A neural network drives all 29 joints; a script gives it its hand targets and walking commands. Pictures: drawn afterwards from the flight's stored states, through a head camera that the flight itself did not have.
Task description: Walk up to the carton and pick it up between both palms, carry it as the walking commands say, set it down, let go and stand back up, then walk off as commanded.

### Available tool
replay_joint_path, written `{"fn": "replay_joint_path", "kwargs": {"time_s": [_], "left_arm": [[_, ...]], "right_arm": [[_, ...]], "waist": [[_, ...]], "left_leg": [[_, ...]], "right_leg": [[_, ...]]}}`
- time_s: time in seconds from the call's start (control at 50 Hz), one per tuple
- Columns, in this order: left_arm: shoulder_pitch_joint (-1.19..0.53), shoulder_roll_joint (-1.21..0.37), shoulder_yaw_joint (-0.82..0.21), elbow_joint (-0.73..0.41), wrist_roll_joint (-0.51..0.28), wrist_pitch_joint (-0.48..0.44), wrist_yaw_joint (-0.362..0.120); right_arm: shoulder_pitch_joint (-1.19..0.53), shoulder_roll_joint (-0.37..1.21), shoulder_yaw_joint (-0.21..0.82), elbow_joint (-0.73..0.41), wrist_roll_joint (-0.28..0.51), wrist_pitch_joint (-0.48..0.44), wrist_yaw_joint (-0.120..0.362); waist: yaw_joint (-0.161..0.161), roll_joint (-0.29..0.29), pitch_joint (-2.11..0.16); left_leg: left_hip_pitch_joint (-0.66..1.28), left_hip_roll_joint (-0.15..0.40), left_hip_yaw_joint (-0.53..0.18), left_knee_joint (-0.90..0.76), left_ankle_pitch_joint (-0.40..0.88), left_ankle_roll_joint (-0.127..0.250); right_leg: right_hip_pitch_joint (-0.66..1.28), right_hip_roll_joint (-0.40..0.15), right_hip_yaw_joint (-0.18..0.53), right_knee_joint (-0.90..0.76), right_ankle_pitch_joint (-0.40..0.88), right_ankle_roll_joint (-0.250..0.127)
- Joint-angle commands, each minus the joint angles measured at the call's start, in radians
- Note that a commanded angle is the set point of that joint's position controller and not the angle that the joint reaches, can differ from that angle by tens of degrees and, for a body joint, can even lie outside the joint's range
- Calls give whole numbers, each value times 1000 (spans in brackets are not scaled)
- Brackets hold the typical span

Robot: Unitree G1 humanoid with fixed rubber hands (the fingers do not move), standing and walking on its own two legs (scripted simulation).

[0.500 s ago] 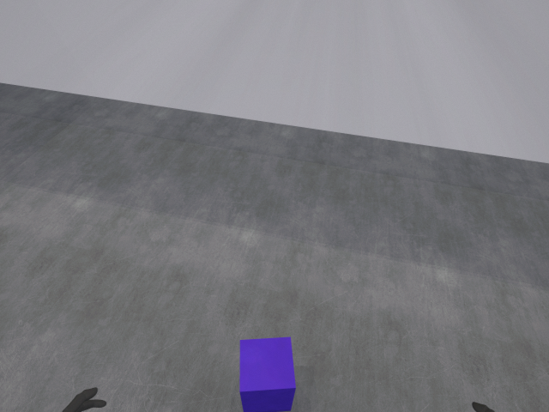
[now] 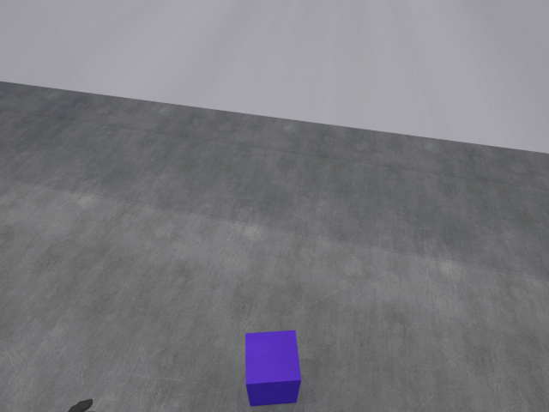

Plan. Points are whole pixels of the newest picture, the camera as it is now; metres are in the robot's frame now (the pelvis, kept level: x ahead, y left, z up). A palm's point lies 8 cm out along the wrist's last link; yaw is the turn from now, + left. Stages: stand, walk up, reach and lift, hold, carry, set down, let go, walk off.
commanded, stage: walk up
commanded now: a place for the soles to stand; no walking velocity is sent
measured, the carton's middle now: (272, 369) +0.39 +0.02 -0.66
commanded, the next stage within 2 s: reach and lift in 0.46 s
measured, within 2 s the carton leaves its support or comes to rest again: neither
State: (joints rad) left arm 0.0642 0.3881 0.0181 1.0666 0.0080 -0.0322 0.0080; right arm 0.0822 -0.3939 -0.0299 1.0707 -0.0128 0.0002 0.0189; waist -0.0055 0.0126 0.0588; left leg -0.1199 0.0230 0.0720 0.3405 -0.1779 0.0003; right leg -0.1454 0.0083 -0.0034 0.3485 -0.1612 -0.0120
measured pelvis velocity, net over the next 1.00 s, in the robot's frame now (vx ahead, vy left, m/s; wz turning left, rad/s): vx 0.00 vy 0.00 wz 0.05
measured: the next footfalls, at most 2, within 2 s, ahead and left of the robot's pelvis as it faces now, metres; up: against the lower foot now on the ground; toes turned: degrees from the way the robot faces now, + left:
none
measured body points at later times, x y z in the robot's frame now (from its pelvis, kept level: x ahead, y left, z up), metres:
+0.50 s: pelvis +0.00 +0.01 +0.00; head +0.02 +0.01 +0.44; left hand +0.12 +0.33 -0.11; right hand +0.13 -0.30 -0.11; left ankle +0.01 +0.12 -0.75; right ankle +0.02 -0.11 -0.75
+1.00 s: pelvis +0.00 +0.00 -0.05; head +0.11 +0.01 +0.38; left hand +0.23 +0.28 -0.15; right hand +0.24 -0.25 -0.15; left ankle +0.01 +0.12 -0.75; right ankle +0.02 -0.11 -0.75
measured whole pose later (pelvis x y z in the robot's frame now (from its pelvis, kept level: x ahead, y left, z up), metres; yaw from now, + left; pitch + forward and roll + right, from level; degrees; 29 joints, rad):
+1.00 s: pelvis +0.00 +0.00 -0.05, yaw +3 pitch +11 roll +0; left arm -0.09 0.29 0.15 0.57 0.05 0.21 -0.07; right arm -0.06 -0.22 -0.14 0.56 -0.02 0.22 0.01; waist -0.02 -0.01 0.05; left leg -0.67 0.02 0.02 0.87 -0.40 0.00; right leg -0.66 -0.01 -0.05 0.86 -0.39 -0.01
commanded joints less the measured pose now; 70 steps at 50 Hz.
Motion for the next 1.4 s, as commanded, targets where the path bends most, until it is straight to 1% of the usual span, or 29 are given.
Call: {"fn": "replay_joint_path", "kwargs": {"time_s": [0.0, 0.2, 0.44, 0.46, 0.48, 0.5, 0.52, 0.54, 0.56, 0.58, 0.62, 0.66, 0.68, 0.72, 0.82, 0.88, 0.96, 1.08, 1.16, 1.24, 1.38], "left_arm": [[-38, 173, 29, -44, -1, -7, 4], [-29, 170, 28, -45, -1, -2, 3], [-14, 171, 25, -46, 1, -2, 4], [-240, 56, 72, -397, 8, 53, -55], [-138, 82, 103, -518, 39, 121, -68], [-116, 103, 115, -542, 53, 167, -75], [-72, 91, 130, -562, 67, 217, -71], [-54, 72, 156, -559, 85, 258, -71], [-36, 67, 185, -539, 101, 282, -69], [-18, 59, 191, -543, 110, 295, -68], [13, 43, 193, -565, 118, 305, -71], [11, 37, 196, -593, 111, 307, -75], [-7, 35, 193, -604, 109, 298, -77], [-54, 30, 187, -620, 104, 279, -82], [-121, 29, 173, -624, 75, 243, -83], [-142, 29, 163, -598, 56, 235, -75], [-195, 25, 164, -559, 31, 230, -67], [-355, 15, 189, -531, -1, 212, -64], [-485, 10, 194, -535, -18, 212, -63], [-625, -8, 189, -515, -28, 223, -53], [-829, -70, 188, -414, -10, 212, -9]], "right_arm": [[-37, -172, -31, -44, -1, -10, -4], [-39, -175, -34, -50, -2, -12, -6], [-43, -178, -37, -57, -2, -9, -5], [-202, -70, -82, -408, 2, 26, 29], [-123, -82, -129, -485, -5, 78, 54], [-110, -105, -152, -509, -25, 119, 63], [-75, -101, -172, -523, -41, 165, 71], [-66, -101, -187, -517, -52, 204, 68], [-44, -103, -212, -492, -59, 230, 60], [-31, -98, -227, -499, -63, 242, 59], [3, -86, -221, -538, -60, 249, 57], [16, -56, -209, -571, -51, 254, 55], [3, -34, -203, -584, -48, 247, 54], [-36, -5, -190, -610, -40, 232, 51], [-94, 27, -172, -622, -20, 211, 28], [-126, 41, -154, -611, -10, 206, 8], [-189, 68, -132, -588, -10, 204, -17], [-350, 110, -122, -575, -8, 193, -46], [-479, 121, -129, -572, -7, 194, -64], [-621, 136, -146, -547, -12, 204, -78], [-825, 155, -191, -446, -14, 187, -83]], "waist": [[2, -24, -64], [2, -2, -61], [-1, -4, -66], [24, -29, 12], [-14, -11, 19], [-22, 2, 16], [-31, 6, 18], [-24, 10, 34], [-18, 12, 48], [-23, 16, 39], [-21, 14, -17], [-11, -8, -83], [-6, -24, -101], [-6, -33, -136], [-17, -5, -274], [-11, 15, -316], [3, 18, -353], [14, -12, -452], [11, -19, -513], [2, -26, -567], [-11, 7, -679]], "left_leg": [[14, 117, -119, -65, 15, 35], [4, 123, -131, -78, 7, 36], [22, 122, -130, -72, 28, 36], [-217, -8, -82, 116, -178, -11], [-184, -14, -67, 93, -252, 10], [-175, -30, -51, 91, -291, 10], [-151, -31, -30, 65, -276, 4], [-154, -32, -12, 72, -238, -15], [-193, -34, -18, 94, -219, -27], [-191, -30, -34, 100, -203, -26], [-189, -36, -52, 117, -144, -12], [-179, -50, -59, 157, -54, -8], [-172, -57, -62, 187, -16, -11], [-194, -58, -72, 250, 29, -14], [-291, -59, -87, 377, 165, -24], [-354, -62, -93, 425, 201, -30], [-441, -67, -87, 465, 173, -32], [-583, -76, -66, 512, 84, -14], [-646, -79, -54, 527, 6, -7], [-701, -78, -50, 536, -68, -5], [-747, -84, -56, 561, -85, -12]], "right_leg": [[-11, -134, 118, -65, 56, -24], [-4, -127, 105, -53, 64, -20], [-8, -128, 101, -51, 90, -20], [-45, 2, 23, 123, -171, -1], [-32, 17, -38, 132, -168, 3], [-43, 9, -46, 122, -185, -2], [-76, 17, -73, 112, -167, -1], [-111, 18, -89, 109, -160, -1], [-116, 25, -89, 126, -156, 1], [-110, 34, -89, 147, -127, 12], [-67, 48, -75, 181, -37, 28], [-48, 48, -54, 205, 39, 34], [-72, 42, -43, 214, 53, 34], [-128, 41, -28, 256, 86, 35], [-219, 39, -12, 379, 208, 29], [-289, 36, -4, 427, 219, 23], [-365, 28, 15, 460, 184, 17], [-439, 17, 46, 491, 117, 19], [-489, 15, 42, 500, 23, 24], [-545, 17, 27, 514, -62, 26], [-676, 39, -3, 562, -103, 20]]}}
